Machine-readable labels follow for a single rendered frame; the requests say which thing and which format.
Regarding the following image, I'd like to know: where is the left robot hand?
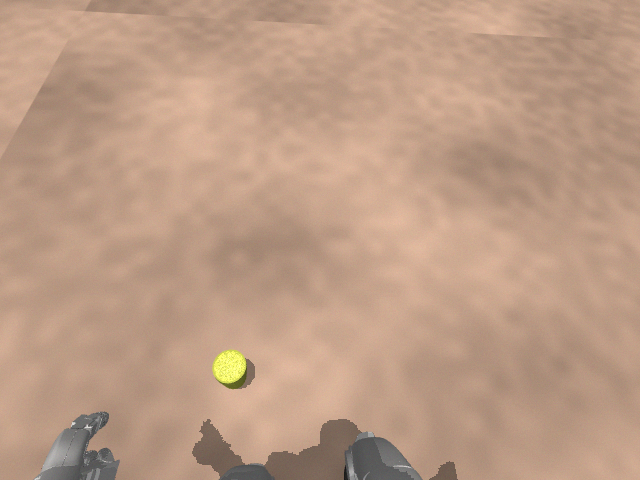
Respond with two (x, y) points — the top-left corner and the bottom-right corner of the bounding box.
(40, 412), (120, 480)

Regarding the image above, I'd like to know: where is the cup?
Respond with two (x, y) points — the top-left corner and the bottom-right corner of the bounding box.
(212, 349), (247, 389)

